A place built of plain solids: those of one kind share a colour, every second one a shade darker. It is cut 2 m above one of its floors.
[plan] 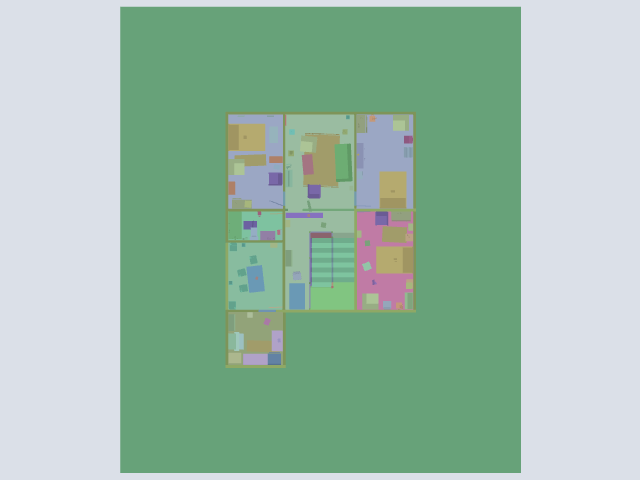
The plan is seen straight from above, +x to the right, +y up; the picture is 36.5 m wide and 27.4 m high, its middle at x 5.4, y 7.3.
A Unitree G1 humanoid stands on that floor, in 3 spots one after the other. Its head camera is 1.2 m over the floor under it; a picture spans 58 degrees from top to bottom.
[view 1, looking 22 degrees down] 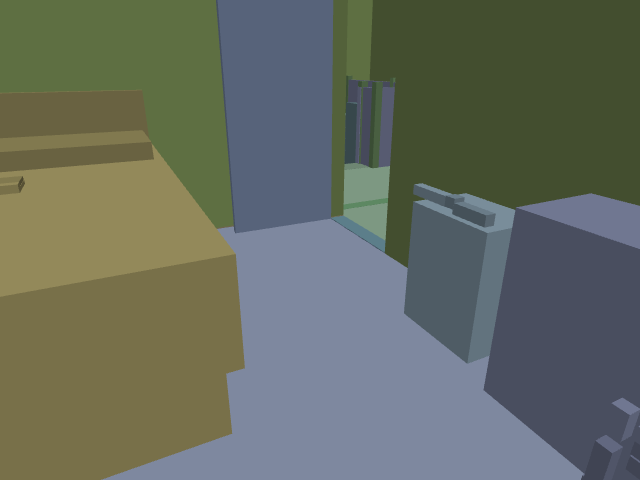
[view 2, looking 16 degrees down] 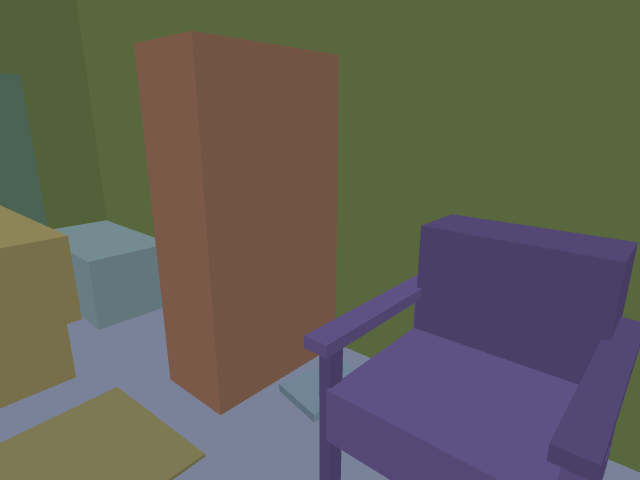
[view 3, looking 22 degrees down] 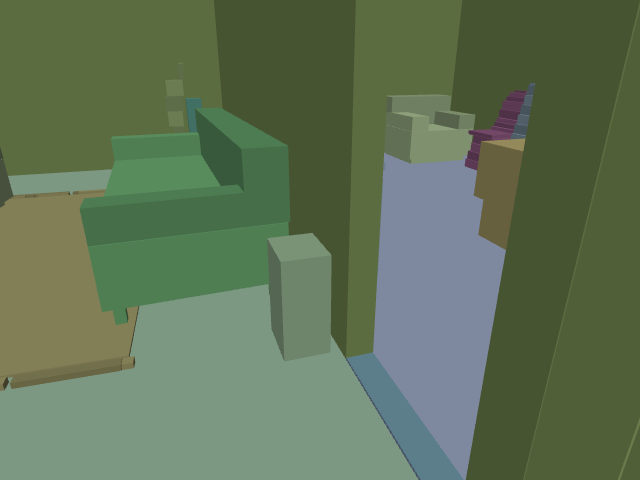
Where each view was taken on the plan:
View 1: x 9.07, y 12.32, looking -116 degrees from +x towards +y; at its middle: upper_floor_bedroom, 3.20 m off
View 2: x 1.62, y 10.38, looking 41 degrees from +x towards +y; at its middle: flat_shelf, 2.09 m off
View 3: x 6.75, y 8.61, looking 72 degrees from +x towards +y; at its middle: wall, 2.08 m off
